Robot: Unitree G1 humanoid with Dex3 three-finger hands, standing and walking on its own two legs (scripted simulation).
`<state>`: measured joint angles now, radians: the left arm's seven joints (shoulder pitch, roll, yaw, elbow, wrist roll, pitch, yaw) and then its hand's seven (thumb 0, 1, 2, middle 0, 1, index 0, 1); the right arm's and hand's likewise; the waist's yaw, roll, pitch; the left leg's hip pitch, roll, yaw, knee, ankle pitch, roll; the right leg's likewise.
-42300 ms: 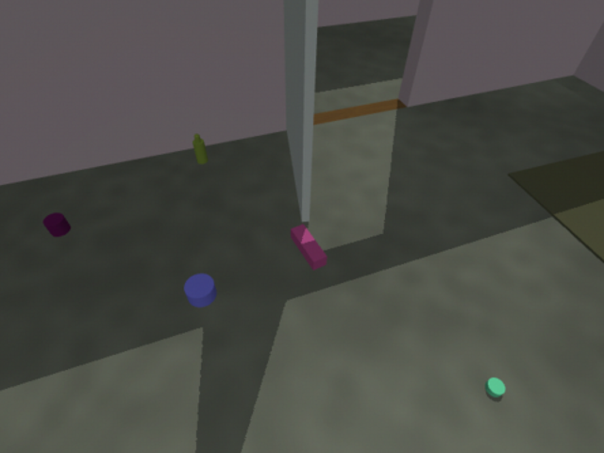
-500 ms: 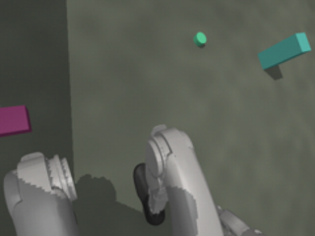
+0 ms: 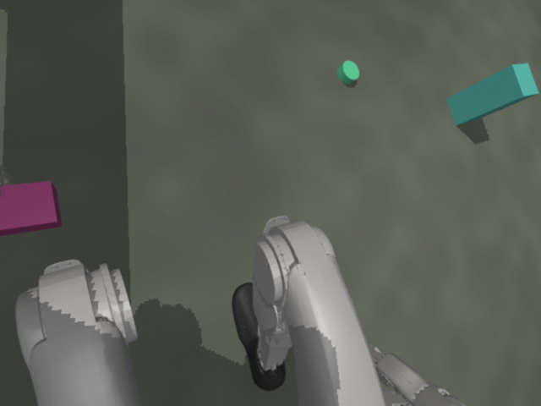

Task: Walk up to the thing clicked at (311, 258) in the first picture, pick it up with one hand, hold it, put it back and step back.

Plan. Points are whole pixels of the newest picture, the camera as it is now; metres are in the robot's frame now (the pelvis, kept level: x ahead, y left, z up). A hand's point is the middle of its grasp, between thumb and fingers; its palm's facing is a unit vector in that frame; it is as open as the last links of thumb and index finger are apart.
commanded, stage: close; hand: left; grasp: from above
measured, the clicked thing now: out of the picture +0.40 +0.31 -0.27
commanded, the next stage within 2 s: none
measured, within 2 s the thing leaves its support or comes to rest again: neither
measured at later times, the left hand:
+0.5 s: hand out of the picture +0.39 +0.30 -0.25, palm faces -0.46 -0.12 -0.88, open 10.0 cm
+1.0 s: hand out of the picture +0.39 +0.30 -0.25, palm faces -0.46 -0.12 -0.88, open 10.1 cm
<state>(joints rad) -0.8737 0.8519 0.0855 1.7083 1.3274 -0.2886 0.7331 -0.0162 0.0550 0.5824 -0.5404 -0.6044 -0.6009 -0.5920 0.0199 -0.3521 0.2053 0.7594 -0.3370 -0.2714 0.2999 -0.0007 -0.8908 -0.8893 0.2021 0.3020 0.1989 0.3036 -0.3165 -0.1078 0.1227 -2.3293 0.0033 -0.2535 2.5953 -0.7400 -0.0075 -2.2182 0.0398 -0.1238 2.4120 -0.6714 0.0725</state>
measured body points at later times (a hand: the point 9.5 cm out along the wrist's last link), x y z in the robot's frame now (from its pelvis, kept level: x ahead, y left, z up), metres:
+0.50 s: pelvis +0.00 +0.00 +0.00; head +0.25 +0.12 +0.35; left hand +0.41 +0.31 -0.20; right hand +0.08 -0.26 -0.07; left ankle +0.06 +0.12 -0.26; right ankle +0.12 -0.13 -0.26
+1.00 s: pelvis +0.00 +0.00 +0.00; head +0.25 +0.13 +0.36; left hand +0.41 +0.31 -0.20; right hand +0.09 -0.27 -0.06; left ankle +0.06 +0.12 -0.26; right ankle +0.12 -0.13 -0.26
